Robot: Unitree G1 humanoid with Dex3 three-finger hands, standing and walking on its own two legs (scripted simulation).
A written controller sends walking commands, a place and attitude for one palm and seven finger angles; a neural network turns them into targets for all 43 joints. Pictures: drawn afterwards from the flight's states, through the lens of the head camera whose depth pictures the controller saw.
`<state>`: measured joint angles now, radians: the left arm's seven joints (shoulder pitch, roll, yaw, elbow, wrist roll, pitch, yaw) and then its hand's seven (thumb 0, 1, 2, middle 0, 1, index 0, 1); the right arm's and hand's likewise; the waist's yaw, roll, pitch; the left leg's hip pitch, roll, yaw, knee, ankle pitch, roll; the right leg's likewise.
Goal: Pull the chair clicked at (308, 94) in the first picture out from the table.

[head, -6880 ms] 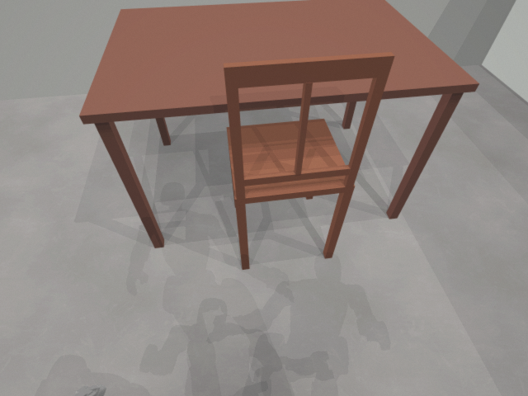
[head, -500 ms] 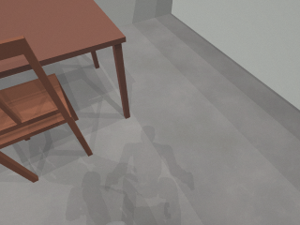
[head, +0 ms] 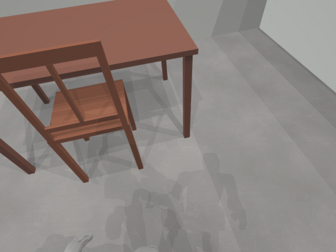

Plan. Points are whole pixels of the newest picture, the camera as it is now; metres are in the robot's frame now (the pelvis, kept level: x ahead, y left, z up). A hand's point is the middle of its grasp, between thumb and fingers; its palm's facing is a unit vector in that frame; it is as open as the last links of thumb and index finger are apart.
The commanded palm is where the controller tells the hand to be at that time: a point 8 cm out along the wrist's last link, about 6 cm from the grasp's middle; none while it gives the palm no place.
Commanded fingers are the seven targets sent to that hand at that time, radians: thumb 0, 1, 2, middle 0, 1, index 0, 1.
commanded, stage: turn to face it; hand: left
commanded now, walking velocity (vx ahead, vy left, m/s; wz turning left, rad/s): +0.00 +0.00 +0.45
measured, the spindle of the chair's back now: (67, 96) +0.67 +0.44 -0.06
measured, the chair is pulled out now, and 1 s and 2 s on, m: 0.00 0.00 0.00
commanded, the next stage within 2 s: take the last steps up to it in 0.36 s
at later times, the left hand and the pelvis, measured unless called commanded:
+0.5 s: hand out of the picture -0.04 +0.26 -0.17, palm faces +0.27 -0.93 -0.25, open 7.4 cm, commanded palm none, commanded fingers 0.00 0.90 0.90 -0.20 -0.30 -0.20 -0.30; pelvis -0.01 +0.05 +0.01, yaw +12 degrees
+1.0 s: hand out of the picture -0.01 +0.19 -0.15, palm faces +0.34 -0.92 -0.18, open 7.4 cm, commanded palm none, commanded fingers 0.00 0.90 0.90 -0.20 -0.30 -0.20 -0.30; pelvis +0.07 +0.05 +0.02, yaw +17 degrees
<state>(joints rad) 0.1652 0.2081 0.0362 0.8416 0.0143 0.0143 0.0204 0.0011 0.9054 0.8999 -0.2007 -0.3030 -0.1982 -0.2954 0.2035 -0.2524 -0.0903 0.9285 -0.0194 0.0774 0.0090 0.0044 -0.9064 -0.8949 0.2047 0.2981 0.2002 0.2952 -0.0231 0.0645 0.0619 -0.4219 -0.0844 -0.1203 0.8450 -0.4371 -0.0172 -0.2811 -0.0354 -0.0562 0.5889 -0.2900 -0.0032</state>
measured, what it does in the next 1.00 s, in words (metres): steps on the spot, turning left: left foot, then right foot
